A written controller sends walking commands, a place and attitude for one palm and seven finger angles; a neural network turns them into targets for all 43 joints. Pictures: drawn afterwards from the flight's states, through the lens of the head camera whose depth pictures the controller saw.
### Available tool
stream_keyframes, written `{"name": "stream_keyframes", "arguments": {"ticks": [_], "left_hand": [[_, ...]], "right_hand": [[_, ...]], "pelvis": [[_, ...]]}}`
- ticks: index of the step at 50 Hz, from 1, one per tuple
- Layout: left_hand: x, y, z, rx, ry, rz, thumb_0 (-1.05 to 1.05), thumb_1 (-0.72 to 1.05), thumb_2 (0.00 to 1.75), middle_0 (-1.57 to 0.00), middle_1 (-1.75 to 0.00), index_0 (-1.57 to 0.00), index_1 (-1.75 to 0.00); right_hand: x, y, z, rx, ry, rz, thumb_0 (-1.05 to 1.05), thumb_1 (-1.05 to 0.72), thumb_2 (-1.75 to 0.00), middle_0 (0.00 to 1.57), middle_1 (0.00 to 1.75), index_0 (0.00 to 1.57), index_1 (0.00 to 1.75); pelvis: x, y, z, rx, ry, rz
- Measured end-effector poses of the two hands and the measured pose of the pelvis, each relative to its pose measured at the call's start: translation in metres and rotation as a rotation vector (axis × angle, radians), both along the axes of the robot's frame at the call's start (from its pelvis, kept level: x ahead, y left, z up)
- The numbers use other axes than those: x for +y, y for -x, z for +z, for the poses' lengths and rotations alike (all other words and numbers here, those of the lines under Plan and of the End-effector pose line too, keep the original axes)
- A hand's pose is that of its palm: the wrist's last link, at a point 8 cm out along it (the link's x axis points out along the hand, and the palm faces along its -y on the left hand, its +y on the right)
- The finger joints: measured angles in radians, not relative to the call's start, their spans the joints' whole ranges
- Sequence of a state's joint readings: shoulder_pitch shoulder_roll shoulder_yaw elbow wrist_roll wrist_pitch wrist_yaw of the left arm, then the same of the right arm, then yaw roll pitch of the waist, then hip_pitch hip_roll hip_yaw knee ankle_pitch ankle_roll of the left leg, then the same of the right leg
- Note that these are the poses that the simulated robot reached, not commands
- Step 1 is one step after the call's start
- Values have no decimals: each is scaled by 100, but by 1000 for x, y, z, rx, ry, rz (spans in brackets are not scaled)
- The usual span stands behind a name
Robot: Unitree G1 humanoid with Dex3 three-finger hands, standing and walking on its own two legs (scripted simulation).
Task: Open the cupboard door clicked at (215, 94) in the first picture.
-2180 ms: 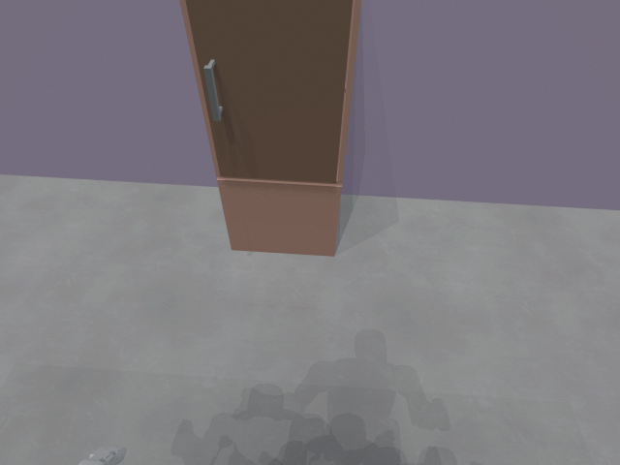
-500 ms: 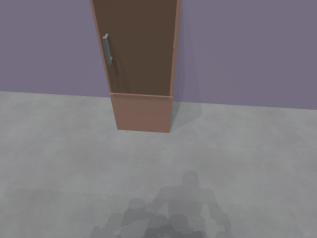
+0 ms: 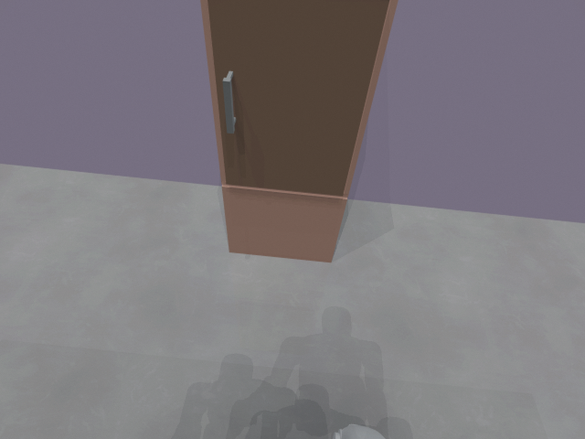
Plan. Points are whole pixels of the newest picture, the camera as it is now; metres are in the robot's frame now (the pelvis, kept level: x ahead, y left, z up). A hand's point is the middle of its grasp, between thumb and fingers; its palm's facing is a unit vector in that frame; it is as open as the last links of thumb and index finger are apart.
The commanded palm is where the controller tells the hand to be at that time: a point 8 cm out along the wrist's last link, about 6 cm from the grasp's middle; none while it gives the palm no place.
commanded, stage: take the last steps up to it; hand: left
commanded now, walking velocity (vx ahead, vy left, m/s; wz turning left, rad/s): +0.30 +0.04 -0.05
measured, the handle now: (230, 103) +0.90 +0.21 -0.03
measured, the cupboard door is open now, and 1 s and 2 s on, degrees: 0 0 0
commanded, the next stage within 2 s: come to a stop and stand still in 0.64 s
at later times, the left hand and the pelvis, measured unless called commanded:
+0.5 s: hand (191, 368) +0.27 +0.18 -0.18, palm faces +0.08 -0.97 -0.21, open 7.2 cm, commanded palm none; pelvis +0.21 +0.00 -0.01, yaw +0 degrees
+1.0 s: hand (171, 316) +0.37 +0.25 -0.19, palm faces +0.00 -0.98 -0.18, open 7.4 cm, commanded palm none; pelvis +0.35 +0.07 +0.00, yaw -3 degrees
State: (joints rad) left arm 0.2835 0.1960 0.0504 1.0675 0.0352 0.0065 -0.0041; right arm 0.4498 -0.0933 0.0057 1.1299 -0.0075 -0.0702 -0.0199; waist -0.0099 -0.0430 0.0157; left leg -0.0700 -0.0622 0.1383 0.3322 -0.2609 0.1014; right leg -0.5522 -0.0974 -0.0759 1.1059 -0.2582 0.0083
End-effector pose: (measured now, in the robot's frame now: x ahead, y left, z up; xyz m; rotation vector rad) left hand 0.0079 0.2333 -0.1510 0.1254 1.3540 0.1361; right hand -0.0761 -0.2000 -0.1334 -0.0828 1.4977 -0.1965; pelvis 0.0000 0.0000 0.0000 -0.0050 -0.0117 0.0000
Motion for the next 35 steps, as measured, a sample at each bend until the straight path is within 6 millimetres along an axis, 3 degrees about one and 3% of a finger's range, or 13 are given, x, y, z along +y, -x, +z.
{"name": "stream_keyframes", "arguments": {"ticks": [5, 10, 15, 18, 21, 27, 31, 35], "left_hand": [[-3, -75, 1, -87, 16, -24, 1, 91, 90, -20, -30, -20, -30], [-13, -152, 0, -153, 36, -68, 1, 91, 90, -20, -30, -20, -30], [-29, -229, -4, -221, 43, -108, 1, 91, 90, -20, -30, -20, -30], [-33, -259, -9, -270, 33, -88, 1, 91, 90, -20, -30, -20, -30], [-28, -259, -7, -254, 21, -30, 0, 91, 90, -20, -30, -20, -30], [6, -239, 5, -92, -64, 17, -2, 94, 90, -20, -30, -20, -30], [16, -229, 6, 29, -47, 25, -1, 93, 90, -20, -30, -20, -30], [26, -230, -1, 101, -10, 67, 0, 92, 90, -20, -30, -20, -30]], "right_hand": [[27, -8, -3, 57, -32, -48, 1, -91, -90, 20, 30, 20, 30], [39, -27, -7, 98, -45, -87, 1, -91, -90, 20, 30, 20, 30], [37, -56, -15, 157, -50, -112, 1, -91, -90, 20, 30, 20, 30], [25, -86, -22, 183, -52, -105, 1, -91, -90, 20, 30, 20, 30], [6, -138, -25, 132, -33, -67, 1, -91, -90, 20, 30, 20, 30], [-20, -282, -17, -115, 23, 11, 1, -92, -90, 19, 30, 20, 30], [-18, -365, -8, -243, 42, 52, 1, -93, -90, 19, 30, 19, 30], [0, -431, -5, -298, 47, 118, 1, -93, -90, 19, 30, 19, 30]], "pelvis": [[8, -35, -2, -5, -4, -3], [11, -75, -8, -8, -2, -8], [6, -123, -19, -7, 11, -15], [-2, -156, -27, -13, 3, -8], [-4, -180, -23, -29, 13, 4], [2, -226, -8, -14, 19, 3], [15, -255, -4, 2, 19, -3], [35, -288, -8, 7, 28, -4]]}}
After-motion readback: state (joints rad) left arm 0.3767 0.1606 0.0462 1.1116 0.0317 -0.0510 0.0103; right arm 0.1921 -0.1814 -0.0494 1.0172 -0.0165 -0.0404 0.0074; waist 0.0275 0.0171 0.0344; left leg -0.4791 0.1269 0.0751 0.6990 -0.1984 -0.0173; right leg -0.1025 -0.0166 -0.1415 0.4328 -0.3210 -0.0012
